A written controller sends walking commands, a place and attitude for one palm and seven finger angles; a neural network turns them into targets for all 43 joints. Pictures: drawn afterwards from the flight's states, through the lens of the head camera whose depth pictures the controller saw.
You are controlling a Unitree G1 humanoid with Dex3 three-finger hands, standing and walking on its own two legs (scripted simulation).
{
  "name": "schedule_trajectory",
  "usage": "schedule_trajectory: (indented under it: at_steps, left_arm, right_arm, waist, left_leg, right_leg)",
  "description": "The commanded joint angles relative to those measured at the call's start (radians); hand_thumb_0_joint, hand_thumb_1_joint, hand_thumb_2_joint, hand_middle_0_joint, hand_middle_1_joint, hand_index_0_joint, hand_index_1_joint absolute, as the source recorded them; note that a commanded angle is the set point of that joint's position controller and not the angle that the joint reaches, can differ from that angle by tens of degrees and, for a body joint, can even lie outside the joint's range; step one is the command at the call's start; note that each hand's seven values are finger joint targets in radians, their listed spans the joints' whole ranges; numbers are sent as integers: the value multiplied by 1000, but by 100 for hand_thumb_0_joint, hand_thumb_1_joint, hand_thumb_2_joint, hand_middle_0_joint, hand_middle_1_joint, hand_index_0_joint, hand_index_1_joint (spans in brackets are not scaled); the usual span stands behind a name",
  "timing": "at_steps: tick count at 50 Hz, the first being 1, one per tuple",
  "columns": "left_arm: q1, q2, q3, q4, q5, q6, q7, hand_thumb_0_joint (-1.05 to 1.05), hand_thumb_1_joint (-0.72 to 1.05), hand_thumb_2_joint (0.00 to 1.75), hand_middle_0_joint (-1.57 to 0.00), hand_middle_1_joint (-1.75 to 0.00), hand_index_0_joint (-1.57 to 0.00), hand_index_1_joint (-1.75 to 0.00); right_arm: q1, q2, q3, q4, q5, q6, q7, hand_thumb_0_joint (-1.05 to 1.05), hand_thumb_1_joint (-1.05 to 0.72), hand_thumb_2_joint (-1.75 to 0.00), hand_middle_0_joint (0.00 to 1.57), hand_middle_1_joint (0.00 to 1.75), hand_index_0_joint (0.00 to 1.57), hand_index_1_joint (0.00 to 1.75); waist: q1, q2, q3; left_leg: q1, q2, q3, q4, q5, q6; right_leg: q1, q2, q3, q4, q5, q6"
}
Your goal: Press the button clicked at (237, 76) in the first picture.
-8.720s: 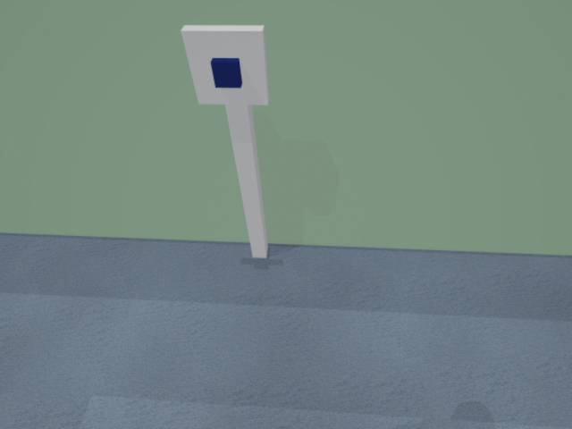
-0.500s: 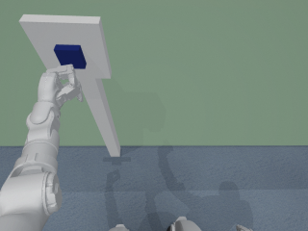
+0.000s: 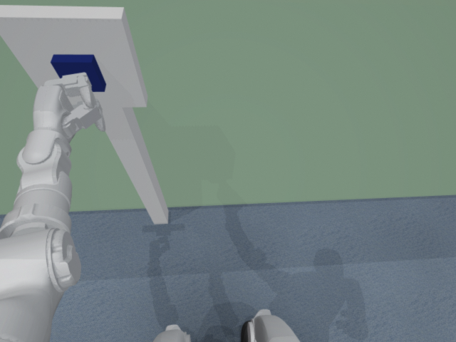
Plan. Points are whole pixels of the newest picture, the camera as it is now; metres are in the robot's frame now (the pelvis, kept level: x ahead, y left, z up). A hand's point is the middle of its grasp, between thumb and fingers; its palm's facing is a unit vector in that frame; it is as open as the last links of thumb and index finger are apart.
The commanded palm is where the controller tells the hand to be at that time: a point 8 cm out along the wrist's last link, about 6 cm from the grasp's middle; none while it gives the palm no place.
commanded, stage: press the button with the knuckle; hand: left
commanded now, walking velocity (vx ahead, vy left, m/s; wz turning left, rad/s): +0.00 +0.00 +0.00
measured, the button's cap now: (81, 72) +0.55 +0.22 +0.13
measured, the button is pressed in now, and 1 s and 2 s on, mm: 2 2 0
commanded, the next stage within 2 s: hold the button down briefly in 0.28 s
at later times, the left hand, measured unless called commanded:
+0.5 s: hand (93, 105) +0.50 +0.21 +0.10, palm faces +0.00 -1.00 -0.03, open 2.9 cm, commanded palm +0.51 +0.25 +0.10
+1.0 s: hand (92, 110) +0.49 +0.21 +0.09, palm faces +0.01 -1.00 -0.03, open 2.8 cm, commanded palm +0.46 +0.24 +0.10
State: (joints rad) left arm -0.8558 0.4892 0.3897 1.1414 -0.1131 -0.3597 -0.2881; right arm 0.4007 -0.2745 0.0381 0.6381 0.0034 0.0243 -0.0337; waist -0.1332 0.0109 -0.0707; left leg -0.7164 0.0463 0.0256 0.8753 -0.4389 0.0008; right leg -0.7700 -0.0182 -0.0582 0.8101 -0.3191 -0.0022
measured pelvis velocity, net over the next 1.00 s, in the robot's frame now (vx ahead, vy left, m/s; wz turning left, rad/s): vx -0.03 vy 0.01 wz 0.00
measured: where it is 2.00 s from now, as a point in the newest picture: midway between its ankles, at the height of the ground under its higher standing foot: outside the picture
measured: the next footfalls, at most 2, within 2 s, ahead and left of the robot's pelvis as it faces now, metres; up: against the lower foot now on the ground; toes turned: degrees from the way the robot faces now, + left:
none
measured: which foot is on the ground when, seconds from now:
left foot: down 0.00-1.00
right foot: down 0.00-1.00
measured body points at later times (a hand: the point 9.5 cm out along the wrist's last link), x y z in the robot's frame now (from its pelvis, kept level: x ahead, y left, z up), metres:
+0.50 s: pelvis -0.02 +0.00 -0.01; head +0.10 +0.02 +0.42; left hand +0.49 +0.26 +0.10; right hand -0.02 -0.27 -0.12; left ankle -0.01 +0.12 -0.70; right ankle +0.04 -0.12 -0.70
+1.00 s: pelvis -0.03 +0.01 -0.01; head +0.09 +0.02 +0.42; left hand +0.48 +0.26 +0.10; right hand -0.03 -0.26 -0.12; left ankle -0.01 +0.12 -0.70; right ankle +0.04 -0.12 -0.70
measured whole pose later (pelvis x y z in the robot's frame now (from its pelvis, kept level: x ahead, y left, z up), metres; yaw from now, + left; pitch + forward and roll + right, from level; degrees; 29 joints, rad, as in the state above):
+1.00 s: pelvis -0.03 +0.01 -0.01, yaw +0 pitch +19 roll -2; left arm -0.97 0.56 0.39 1.22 -0.08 -0.35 -0.27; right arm 0.43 -0.28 0.06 0.62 -0.01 -0.01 -0.02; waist -0.18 0.01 -0.08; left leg -0.85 0.04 0.01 0.95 -0.42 0.01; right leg -0.88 -0.02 -0.07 0.85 -0.29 0.00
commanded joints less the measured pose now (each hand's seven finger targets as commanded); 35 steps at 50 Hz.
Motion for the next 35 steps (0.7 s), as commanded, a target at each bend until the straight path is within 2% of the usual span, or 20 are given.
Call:
schedule_trajectory:
  at_steps: [1, 4, 5, 7, 9, 12, 13, 15, 16, 18, 19, 22, 25, 27, 28, 30, 31, 32, 33, 35]
  left_arm:
    - [-556, 270, 26, -174, -3, -53, 18, 0, 90, 90, -130, -150, -130, -150]
    - [-628, 268, 10, -184, 7, -59, 20, 0, 90, 90, -130, -150, -130, -150]
    - [-618, 300, 35, -170, 11, -61, 23, 0, 90, 90, -130, -150, -130, -150]
    - [-633, 308, 32, -147, 13, -60, 23, 0, 90, 90, -130, -150, -130, -150]
    - [-662, 286, 17, -124, 8, -57, 23, 0, 90, 90, -130, -150, -130, -150]
    - [-713, 330, 25, -87, 14, -46, 20, 0, 90, 90, -130, -150, -130, -150]
    - [-714, 359, 43, -84, 20, -45, 23, 0, 90, 90, -130, -150, -130, -150]
    - [-756, 344, 21, -103, 29, -51, 27, 0, 90, 90, -130, -150, -130, -150]
    - [-764, 310, -5, -90, 28, -48, 26, 0, 90, 90, -130, -150, -130, -150]
    - [-766, 305, -4, -60, 17, -38, 31, 0, 90, 90, -130, -150, -130, -150]
    - [-788, 304, -5, -70, 12, -39, 33, 0, 90, 90, -130, -150, -130, -150]
    - [-794, 312, -7, -54, 10, -27, 36, 0, 90, 90, -130, -150, -130, -150]
    - [-817, 363, 14, -62, 22, -29, 40, 0, 90, 90, -130, -150, -130, -150]
    - [-808, 344, -1, -50, 30, -26, 40, 0, 90, 90, -130, -150, -130, -150]
    - [-821, 367, 11, -68, 30, -29, 42, 0, 90, 90, -130, -150, -130, -150]
    - [-829, 355, 2, -61, 35, -29, 46, 0, 90, 90, -130, -150, -130, -150]
    - [-834, 322, -17, -72, 27, -28, 45, 0, 90, 90, -130, -150, -130, -150]
    - [-824, 350, 7, -51, 27, -24, 48, 0, 90, 90, -130, -150, -130, -150]
    - [-831, 341, -5, -63, 26, -25, 47, 0, 90, 90, -130, -150, -130, -150]
    - [-825, 359, 12, -60, 27, -25, 48, 0, 90, 90, -130, -150, -130, -150]
  right_arm:
    - [129, -173, -60, -59, -5, -24, -12, 0, -90, -90, 20, 30, 20, 30]
    - [135, -174, -56, -53, -10, -31, -11, 0, -90, -90, 20, 30, 20, 30]
    - [140, -178, -57, -51, -12, -30, -11, 0, -90, -90, 20, 30, 20, 30]
    - [142, -179, -52, -49, -13, -32, -11, 0, -90, -90, 20, 30, 20, 30]
    - [143, -181, -50, -49, -14, -35, -11, 0, -90, -90, 20, 30, 20, 30]
    - [148, -189, -44, -44, -12, -39, -15, 0, -90, -90, 20, 30, 20, 30]
    - [153, -193, -45, -45, -14, -40, -16, 0, -90, -90, 20, 30, 20, 30]
    - [160, -193, -44, -43, -17, -42, -16, 0, -90, -90, 20, 30, 20, 30]
    - [157, -189, -43, -41, -17, -44, -13, 0, -90, -90, 20, 30, 20, 30]
    - [159, -195, -40, -37, -17, -48, -14, 0, -90, -90, 20, 30, 20, 30]
    - [160, -196, -38, -37, -18, -51, -16, 0, -90, -90, 20, 30, 20, 30]
    - [162, -201, -35, -38, -17, -59, -17, 0, -90, -90, 20, 30, 20, 30]
    - [167, -205, -32, -40, -18, -66, -18, 0, -90, -90, 20, 30, 20, 30]
    - [169, -201, -32, -42, -19, -70, -16, 0, -90, -90, 20, 30, 20, 30]
    - [172, -205, -32, -41, -20, -70, -16, 0, -90, -90, 20, 30, 20, 30]
    - [173, -204, -31, -42, -20, -71, -14, 0, -90, -90, 20, 30, 20, 30]
    - [173, -201, -31, -42, -22, -74, -12, 0, -90, -90, 20, 30, 20, 30]
    - [175, -206, -31, -40, -22, -74, -12, 0, -90, -90, 20, 30, 20, 30]
    - [174, -207, -30, -42, -21, -75, -12, 0, -90, -90, 20, 30, 20, 30]
    - [177, -208, -31, -45, -22, -78, -12, 0, -90, -90, 20, 30, 20, 30]
  waist:
    - [-54, 53, -398]
    - [-66, 115, -405]
    - [-59, 116, -432]
    - [-71, 92, -425]
    - [-89, 85, -401]
    - [-103, 88, -386]
    - [-99, 98, -402]
    - [-113, 137, -435]
    - [-118, 153, -426]
    - [-130, 119, -386]
    - [-133, 130, -392]
    - [-138, 114, -401]
    - [-133, 126, -416]
    - [-136, 136, -417]
    - [-137, 127, -425]
    - [-135, 167, -421]
    - [-141, 168, -429]
    - [-134, 148, -410]
    - [-143, 132, -411]
    - [-136, 139, -418]
  left_leg:
    - [141, -32, -41, -109, 264, 24]
    - [154, -34, -47, -103, 251, 23]
    - [161, -33, -50, -98, 257, 22]
    - [146, -31, -56, -96, 253, 22]
    - [132, -32, -55, -92, 222, 26]
    - [83, -32, -57, -88, 174, 27]
    - [79, -33, -59, -84, 170, 28]
    - [123, -30, -72, -79, 199, 25]
    - [125, -31, -72, -75, 187, 24]
    - [99, -27, -75, -78, 139, 26]
    - [101, -28, -79, -81, 137, 27]
    - [69, -29, -77, -81, 86, 30]
    - [38, -31, -74, -76, 60, 32]
    - [43, -32, -74, -74, 58, 32]
    - [43, -29, -76, -72, 55, 33]
    - [64, -28, -84, -77, 52, 28]
    - [72, -28, -83, -76, 51, 28]
    - [55, -27, -85, -77, 34, 28]
    - [50, -27, -85, -78, 26, 30]
    - [46, -28, -82, -77, 29, 31]
  right_leg:
    - [248, 41, 44, -77, 227, -11]
    - [216, 40, 45, -74, 201, -15]
    - [218, 40, 44, -71, 198, -15]
    - [214, 41, 42, -70, 194, -13]
    - [187, 42, 44, -77, 168, -12]
    - [181, 40, 49, -78, 128, -9]
    - [179, 39, 50, -75, 119, -10]
    - [137, 39, 40, -64, 121, -11]
    - [116, 40, 41, -67, 105, -10]
    - [93, 41, 38, -76, 63, -8]
    - [93, 40, 36, -72, 61, -10]
    - [92, 38, 40, -77, 23, -5]
    - [109, 36, 48, -74, 4, -5]
    - [97, 37, 46, -74, 0, -7]
    - [99, 36, 46, -74, -3, -5]
    - [66, 37, 38, -66, -11, -11]
    - [64, 38, 38, -67, -11, -9]
    - [66, 38, 38, -71, -23, -10]
    - [68, 38, 39, -72, -27, -8]
    - [75, 38, 41, -73, -26, -9]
